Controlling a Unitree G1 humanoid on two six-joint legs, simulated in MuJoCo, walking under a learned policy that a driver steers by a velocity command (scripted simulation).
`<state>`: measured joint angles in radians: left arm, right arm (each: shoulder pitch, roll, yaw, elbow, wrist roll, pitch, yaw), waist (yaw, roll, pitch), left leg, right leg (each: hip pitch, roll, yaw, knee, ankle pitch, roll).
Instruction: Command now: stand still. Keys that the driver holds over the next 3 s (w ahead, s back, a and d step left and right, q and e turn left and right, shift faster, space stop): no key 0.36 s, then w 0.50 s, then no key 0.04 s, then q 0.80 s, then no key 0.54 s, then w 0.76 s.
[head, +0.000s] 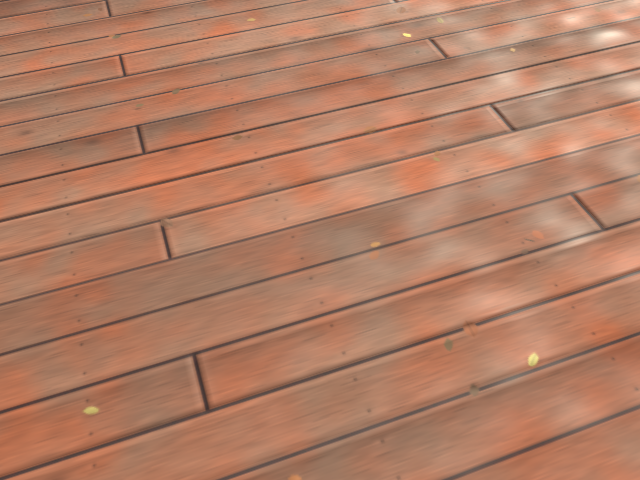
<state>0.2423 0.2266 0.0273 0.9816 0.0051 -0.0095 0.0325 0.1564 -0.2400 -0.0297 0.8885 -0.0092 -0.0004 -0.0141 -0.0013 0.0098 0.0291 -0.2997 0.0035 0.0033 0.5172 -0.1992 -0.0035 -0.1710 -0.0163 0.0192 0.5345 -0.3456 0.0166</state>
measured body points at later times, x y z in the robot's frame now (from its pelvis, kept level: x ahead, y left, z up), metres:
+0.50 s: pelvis +0.03 +0.00 +0.00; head +0.02 +0.00 +0.45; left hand +0.03 +0.26 -0.15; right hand +0.10 -0.26 -0.14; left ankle +0.04 +0.12 -0.73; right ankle -0.04 -0.13 -0.73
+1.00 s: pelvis +0.21 +0.01 +0.00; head +0.24 +0.01 +0.45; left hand +0.44 +0.23 -0.10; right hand +0.12 -0.24 -0.14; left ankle +0.05 +0.11 -0.73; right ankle +0.39 -0.12 -0.71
